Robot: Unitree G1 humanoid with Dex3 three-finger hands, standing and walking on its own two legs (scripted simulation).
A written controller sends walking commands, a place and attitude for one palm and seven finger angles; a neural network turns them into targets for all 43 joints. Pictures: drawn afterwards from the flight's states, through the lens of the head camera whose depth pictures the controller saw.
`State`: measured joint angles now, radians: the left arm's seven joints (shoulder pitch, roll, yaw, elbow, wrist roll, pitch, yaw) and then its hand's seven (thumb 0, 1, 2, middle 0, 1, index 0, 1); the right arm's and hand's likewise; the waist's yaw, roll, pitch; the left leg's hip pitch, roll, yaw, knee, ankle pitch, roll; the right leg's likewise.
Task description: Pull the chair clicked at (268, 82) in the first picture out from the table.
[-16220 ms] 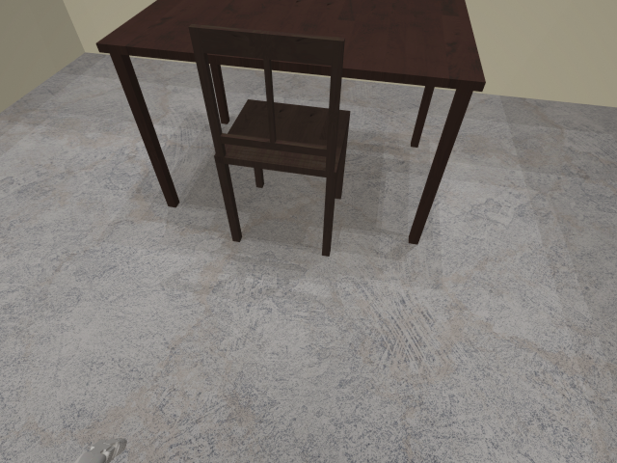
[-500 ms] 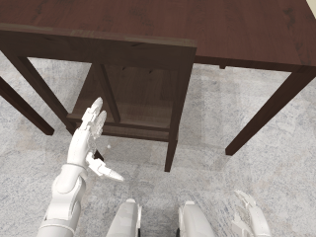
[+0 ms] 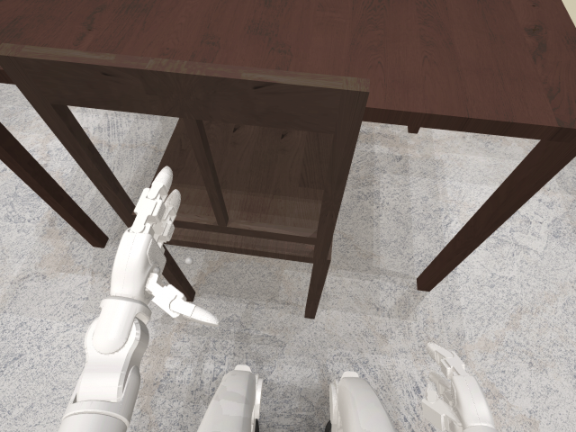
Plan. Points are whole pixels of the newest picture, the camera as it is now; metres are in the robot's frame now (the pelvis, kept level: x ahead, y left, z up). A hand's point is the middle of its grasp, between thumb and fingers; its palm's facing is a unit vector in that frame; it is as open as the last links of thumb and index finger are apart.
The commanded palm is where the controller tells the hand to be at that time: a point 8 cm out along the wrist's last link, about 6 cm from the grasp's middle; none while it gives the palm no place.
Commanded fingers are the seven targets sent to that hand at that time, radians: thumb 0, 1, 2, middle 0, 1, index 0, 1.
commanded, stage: aim the fingers beside a spindle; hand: left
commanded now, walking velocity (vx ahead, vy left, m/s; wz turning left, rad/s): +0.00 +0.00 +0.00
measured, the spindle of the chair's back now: (210, 178) +0.47 +0.15 +0.03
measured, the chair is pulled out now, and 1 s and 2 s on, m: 0.00 0.00 0.00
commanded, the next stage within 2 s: none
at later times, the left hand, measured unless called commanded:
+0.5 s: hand (214, 286) +0.30 +0.12 +0.02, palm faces -0.19 -0.98 +0.01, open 17.0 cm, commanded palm +0.30 +0.18 +0.04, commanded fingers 0.00 -0.50 0.30 -0.06 -0.08 -0.06 -0.08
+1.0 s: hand (194, 255) +0.32 +0.13 +0.07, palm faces -0.08 -0.99 -0.09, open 16.9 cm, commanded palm +0.30 +0.18 +0.04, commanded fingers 0.00 -0.50 0.30 -0.06 -0.08 -0.06 -0.08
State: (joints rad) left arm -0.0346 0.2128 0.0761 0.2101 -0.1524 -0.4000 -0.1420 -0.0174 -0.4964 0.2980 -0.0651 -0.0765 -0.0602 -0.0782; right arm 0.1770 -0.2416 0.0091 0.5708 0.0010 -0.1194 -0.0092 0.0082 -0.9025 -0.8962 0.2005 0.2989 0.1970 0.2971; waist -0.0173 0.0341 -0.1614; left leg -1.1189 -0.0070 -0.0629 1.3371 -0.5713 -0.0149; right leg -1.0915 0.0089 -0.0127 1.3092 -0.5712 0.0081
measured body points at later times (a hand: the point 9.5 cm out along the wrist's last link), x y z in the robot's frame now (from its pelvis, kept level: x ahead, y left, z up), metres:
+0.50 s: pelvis +0.00 +0.00 +0.00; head +0.10 +0.00 +0.44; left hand +0.31 +0.17 +0.02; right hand +0.17 -0.24 -0.10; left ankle +0.04 +0.12 -0.61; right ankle +0.03 -0.13 -0.61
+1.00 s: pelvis +0.00 +0.00 +0.00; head +0.10 +0.00 +0.44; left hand +0.32 +0.19 +0.08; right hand +0.17 -0.24 -0.10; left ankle +0.04 +0.12 -0.61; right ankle +0.03 -0.13 -0.61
